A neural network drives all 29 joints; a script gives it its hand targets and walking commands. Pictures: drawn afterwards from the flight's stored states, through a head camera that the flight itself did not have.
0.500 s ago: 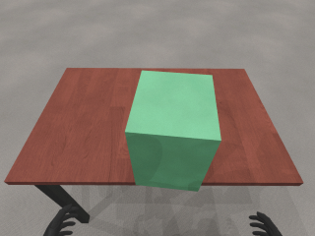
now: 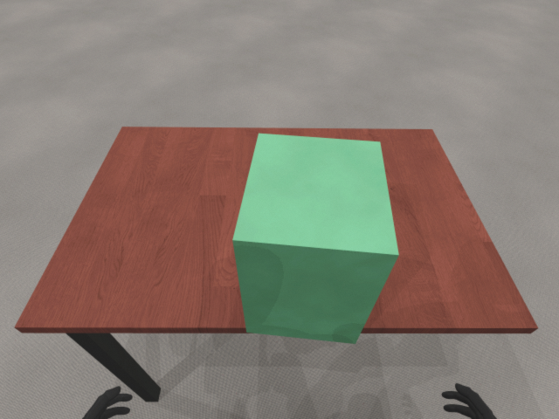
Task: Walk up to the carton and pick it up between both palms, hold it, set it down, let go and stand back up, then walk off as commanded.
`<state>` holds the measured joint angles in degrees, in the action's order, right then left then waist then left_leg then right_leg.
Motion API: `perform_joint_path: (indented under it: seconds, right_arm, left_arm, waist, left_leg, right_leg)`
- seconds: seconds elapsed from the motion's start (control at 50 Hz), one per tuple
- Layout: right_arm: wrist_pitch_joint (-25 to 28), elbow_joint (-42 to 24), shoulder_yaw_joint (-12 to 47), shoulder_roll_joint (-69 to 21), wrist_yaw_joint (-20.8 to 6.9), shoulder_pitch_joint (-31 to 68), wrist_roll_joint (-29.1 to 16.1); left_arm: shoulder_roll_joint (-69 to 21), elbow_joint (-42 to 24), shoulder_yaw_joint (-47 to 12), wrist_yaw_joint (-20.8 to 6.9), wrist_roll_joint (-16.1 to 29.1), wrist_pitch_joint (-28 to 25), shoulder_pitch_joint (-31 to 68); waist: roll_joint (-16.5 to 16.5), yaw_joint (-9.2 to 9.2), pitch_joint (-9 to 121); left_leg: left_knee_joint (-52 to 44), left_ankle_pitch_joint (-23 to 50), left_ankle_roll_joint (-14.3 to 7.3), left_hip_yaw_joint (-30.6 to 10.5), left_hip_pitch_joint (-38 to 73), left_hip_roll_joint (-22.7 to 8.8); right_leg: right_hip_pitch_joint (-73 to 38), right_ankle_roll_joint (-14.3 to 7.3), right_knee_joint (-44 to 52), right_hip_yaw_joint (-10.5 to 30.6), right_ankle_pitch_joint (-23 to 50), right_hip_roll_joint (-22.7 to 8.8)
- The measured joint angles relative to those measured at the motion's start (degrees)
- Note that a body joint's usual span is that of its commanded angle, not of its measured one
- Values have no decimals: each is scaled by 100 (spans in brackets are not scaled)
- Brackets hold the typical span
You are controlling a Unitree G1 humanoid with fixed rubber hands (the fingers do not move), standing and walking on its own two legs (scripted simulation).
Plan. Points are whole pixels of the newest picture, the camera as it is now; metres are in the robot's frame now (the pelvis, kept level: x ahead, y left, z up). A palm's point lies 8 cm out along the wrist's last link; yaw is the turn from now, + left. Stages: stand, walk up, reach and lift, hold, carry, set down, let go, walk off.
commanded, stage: stand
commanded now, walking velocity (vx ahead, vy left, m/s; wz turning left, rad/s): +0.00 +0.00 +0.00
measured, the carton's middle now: (309, 243) +0.39 -0.04 +0.03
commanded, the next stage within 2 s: walk up in 0.60 s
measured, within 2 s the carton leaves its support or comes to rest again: neither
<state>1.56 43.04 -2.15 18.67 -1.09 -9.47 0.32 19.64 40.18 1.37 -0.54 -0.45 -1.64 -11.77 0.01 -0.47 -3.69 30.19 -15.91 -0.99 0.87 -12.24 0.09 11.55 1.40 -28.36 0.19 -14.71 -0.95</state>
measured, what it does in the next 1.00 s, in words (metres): stands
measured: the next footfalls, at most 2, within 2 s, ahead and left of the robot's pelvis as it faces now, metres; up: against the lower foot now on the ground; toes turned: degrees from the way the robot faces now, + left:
left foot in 1.14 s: -0.02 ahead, +0.16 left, +0.00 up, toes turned +0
right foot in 1.52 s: -0.08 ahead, -0.09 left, +0.00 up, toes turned -2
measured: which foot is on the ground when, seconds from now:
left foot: down 0.00-0.90, up 0.92-1.00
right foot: down 0.00-1.00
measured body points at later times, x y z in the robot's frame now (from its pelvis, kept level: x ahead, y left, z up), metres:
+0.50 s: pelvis +0.00 +0.00 +0.01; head +0.01 +0.00 +0.46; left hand +0.13 +0.30 -0.10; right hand +0.12 -0.29 -0.10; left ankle +0.01 +0.11 -0.74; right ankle +0.01 -0.14 -0.74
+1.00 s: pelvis -0.03 +0.01 +0.00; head +0.03 +0.01 +0.44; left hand +0.10 +0.33 -0.10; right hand +0.09 -0.32 -0.11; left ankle -0.02 +0.12 -0.71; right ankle +0.01 -0.14 -0.74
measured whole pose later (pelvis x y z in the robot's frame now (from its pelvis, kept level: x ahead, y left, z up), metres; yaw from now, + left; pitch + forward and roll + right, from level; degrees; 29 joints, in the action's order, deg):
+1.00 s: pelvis -0.03 +0.01 +0.00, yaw -1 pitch -1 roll -1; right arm -2.1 50.2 -4.5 23.8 -0.1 -5.2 1.1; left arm 23.3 48.3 2.3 2.3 -0.4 -0.1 -6.8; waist 1.7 -0.2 -8.4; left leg 44.8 -24.6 -0.7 -0.7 -20.0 0.5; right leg 15.6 0.6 -28.7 0.9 -12.0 -1.0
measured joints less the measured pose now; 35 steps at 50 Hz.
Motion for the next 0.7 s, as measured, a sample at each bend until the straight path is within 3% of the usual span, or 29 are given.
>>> perform_joint_path:
  seconds: [0.7]
  right_arm:
    - [16, 993, 83, 135, 63, 135, -40]
  left_arm:
    - [103, 1108, -27, 84, 30, 39, 189]
  waist:
    - [44, 43, 41]
  left_leg:
    - [-725, 390, 10, 61, 318, 21]
  right_leg:
    - [-251, 1, 624, 53, 352, -19]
